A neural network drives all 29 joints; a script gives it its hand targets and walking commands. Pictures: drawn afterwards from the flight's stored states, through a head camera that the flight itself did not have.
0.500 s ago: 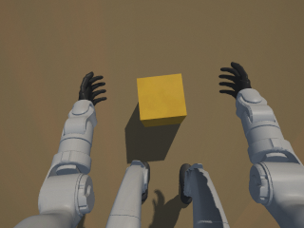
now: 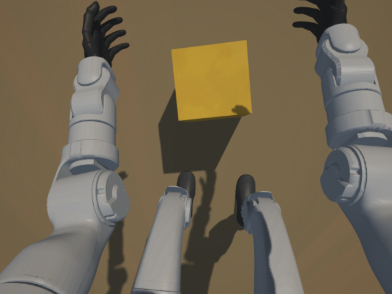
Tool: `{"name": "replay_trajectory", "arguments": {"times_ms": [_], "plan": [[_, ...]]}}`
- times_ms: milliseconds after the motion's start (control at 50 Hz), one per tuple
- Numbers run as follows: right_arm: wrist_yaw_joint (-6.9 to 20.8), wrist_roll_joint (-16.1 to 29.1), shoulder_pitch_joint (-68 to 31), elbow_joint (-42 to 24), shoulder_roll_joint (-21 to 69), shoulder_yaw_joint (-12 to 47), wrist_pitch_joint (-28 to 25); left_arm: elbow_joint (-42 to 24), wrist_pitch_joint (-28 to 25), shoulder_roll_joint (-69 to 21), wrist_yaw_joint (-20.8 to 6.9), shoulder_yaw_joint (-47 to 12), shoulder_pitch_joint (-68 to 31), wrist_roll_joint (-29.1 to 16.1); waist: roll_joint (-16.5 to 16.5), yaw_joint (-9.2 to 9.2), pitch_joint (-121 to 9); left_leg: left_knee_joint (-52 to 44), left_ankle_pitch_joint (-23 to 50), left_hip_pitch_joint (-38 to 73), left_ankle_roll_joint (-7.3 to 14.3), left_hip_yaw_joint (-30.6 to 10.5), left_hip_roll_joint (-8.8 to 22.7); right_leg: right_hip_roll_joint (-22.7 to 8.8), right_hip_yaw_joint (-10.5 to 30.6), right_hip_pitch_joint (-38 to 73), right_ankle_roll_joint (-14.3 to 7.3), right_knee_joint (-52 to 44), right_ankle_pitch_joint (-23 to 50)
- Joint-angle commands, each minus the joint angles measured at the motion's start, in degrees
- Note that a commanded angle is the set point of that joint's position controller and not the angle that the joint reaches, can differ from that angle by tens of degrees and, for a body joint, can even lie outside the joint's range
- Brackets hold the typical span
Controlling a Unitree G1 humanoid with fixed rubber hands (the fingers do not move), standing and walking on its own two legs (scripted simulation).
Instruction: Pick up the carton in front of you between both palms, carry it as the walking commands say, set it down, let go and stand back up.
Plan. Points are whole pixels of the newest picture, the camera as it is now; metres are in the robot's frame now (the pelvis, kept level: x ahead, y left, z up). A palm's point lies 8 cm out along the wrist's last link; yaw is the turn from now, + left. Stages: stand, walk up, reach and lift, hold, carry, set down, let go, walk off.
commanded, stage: reach and lift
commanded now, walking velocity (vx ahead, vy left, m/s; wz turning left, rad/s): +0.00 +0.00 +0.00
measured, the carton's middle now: (211, 88) +0.51 +0.03 -0.52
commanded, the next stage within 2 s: none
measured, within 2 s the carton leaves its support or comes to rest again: leaves its support in 1.62 s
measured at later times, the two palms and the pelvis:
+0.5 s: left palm (144, 88) +0.48 +0.22 -0.37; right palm (282, 74) +0.53 -0.15 -0.37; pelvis -0.06 +0.00 -0.22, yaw +1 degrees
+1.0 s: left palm (153, 88) +0.49 +0.21 -0.44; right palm (268, 74) +0.54 -0.13 -0.45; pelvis -0.05 +0.00 -0.28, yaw +1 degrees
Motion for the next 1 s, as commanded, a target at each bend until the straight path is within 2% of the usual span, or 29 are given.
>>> {"name": "replay_trajectory", "arguments": {"times_ms": [0, 60, 120, 220, 280, 400, 520, 620, 700, 760, 780, 860, 900, 980], "plan": [[-0.20, -0.97, -9.16, -4.26, -2.83, -1.16, -2.11, -3.41, -2.25, 4.16, -0.34, 1.34, -7.48, 1.25, -2.97, 1.20, -52.46, 4.07, 28.81, 18.86, -2.50, 0.89, -3.73, 3.54, 1.28, 27.84, 1.40, 5.54, 30.01], [-0.82, -0.76, -8.60, -3.81, -2.88, -0.76, -2.62, -1.92, -2.69, 4.21, -0.07, 1.68, -7.32, 1.64, -2.64, 1.55, -51.00, 10.11, 25.77, 14.44, -2.87, 1.16, -3.77, 3.88, 0.64, 19.34, 1.74, 10.94, 24.56], [-2.05, 0.88, -10.74, -4.53, -4.50, 0.86, -2.86, -2.00, -2.98, 5.94, 0.70, 0.10, -9.83, -0.18, -3.17, 1.36, -53.89, 16.79, 23.20, 9.71, -3.19, 1.70, -3.92, 4.06, 0.50, 16.49, 1.72, 17.65, 22.50], [-4.53, 7.67, -17.36, -6.06, -9.17, 7.43, -2.71, -2.42, -2.79, 10.90, 3.03, -6.01, -15.82, -7.05, -3.85, 1.40, -63.98, 27.82, 20.95, 7.05, -3.42, 2.63, -4.05, 4.19, -0.32, 17.67, 1.72, 29.40, 21.05], [-5.53, 11.66, -20.92, -5.58, -10.92, 11.25, -2.02, -1.92, -2.09, 12.84, 4.25, -9.37, -18.85, -10.94, -4.08, 1.52, -65.94, 32.77, 17.08, 5.10, -3.28, 3.57, -3.82, 3.90, -0.97, 17.41, 1.75, 34.56, 17.66], [-6.56, 16.55, -30.42, -3.34, -13.94, 15.39, -0.46, -0.04, -0.33, 16.35, 5.95, -13.02, -28.56, -15.16, -3.77, 1.90, -63.72, 39.60, 7.00, 2.77, -2.54, 4.47, -2.45, 2.70, -1.67, 13.95, 1.51, 41.04, 6.03], [-6.12, 17.86, -35.40, 4.46, -15.37, 16.95, -0.60, 8.00, -0.41, 17.10, 6.13, -14.35, -34.24, -15.98, -3.36, 1.77, -51.88, 44.79, 0.09, -1.25, -2.03, 3.76, -1.23, 1.36, -1.34, 6.07, 1.10, 45.75, -1.73], [-5.22, 18.44, -37.29, 9.46, -15.85, 17.88, -2.56, 13.27, -2.17, 17.13, 5.45, -15.45, -37.19, -15.98, -2.19, 1.28, -44.33, 48.99, 1.34, -2.33, -2.05, 2.58, -0.79, 0.78, -0.52, 0.51, 1.16, 49.82, -1.05], [-5.25, 19.95, -40.11, 8.72, -17.20, 19.38, -4.21, 12.88, -3.64, 18.13, 5.70, -16.97, -39.90, -17.31, -1.98, 1.23, -47.55, 52.18, 6.33, 0.98, -2.11, 2.30, -0.86, 0.83, -0.39, 2.12, 1.32, 53.38, 3.38], [-5.54, 21.32, -42.92, 6.88, -17.82, 21.79, -4.62, 11.05, -4.10, 19.05, 6.21, -17.20, -41.57, -18.57, -4.02, 2.70, -49.51, 53.51, 8.72, 0.27, -1.92, 2.69, -1.24, 0.89, -0.26, 5.48, 1.36, 55.41, 5.78], [-5.61, 21.59, -43.73, 5.68, -17.61, 22.15, -4.56, 10.72, -4.17, 19.44, 6.26, -17.30, -41.83, -18.74, -4.58, 2.70, -49.31, 53.89, 9.33, 1.29, -1.60, 2.43, -1.27, 1.13, -0.62, 4.26, 1.56, 55.78, 5.98], [-5.49, 22.78, -43.15, 4.67, -16.70, 23.69, -4.24, 10.57, -4.05, 18.59, 6.59, -17.60, -40.23, -19.10, -4.26, 3.66, -52.23, 55.04, 13.49, 5.14, -1.52, 2.88, -1.88, 1.69, -1.16, 5.75, 1.60, 56.89, 8.90], [-5.64, 22.26, -40.37, 5.91, -16.10, 23.29, -3.96, 10.74, -3.81, 17.16, 6.64, -18.30, -38.56, -19.50, -3.87, 2.80, -53.00, 55.07, 14.33, 6.58, -1.68, 2.83, -2.20, 1.96, -1.54, 5.51, 1.56, 56.79, 9.34], [-5.21, 19.57, -35.09, 10.37, -14.42, 20.54, -3.76, 13.53, -3.55, 14.13, 6.03, -17.91, -35.30, -18.19, -2.06, 1.09, -43.64, 54.41, 11.27, 2.64, -2.03, 1.99, -2.39, 1.97, -1.29, -1.87, 1.36, 55.43, 5.40]]}}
